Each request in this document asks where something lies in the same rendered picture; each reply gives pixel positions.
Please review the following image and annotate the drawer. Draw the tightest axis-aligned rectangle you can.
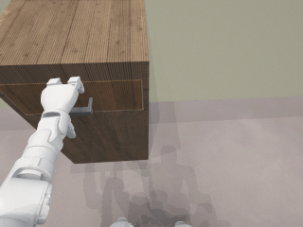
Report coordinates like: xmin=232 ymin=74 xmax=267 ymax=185
xmin=0 ymin=79 xmax=142 ymax=114

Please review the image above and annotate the handle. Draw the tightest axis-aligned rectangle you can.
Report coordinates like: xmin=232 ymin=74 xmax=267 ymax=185
xmin=69 ymin=97 xmax=93 ymax=116

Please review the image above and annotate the robot left shin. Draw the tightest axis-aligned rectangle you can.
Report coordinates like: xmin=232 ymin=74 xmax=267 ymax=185
xmin=117 ymin=218 xmax=128 ymax=222

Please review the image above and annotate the left robot hand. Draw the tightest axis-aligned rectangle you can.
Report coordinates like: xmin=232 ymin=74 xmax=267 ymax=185
xmin=41 ymin=77 xmax=84 ymax=139

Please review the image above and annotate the left robot forearm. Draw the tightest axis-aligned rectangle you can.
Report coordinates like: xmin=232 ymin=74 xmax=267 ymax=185
xmin=0 ymin=109 xmax=70 ymax=196

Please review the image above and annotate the left robot upper arm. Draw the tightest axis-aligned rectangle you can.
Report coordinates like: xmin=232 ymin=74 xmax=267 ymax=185
xmin=0 ymin=177 xmax=54 ymax=227

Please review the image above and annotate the cabinet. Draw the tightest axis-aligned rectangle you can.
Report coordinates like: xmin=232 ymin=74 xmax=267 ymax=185
xmin=0 ymin=0 xmax=150 ymax=164

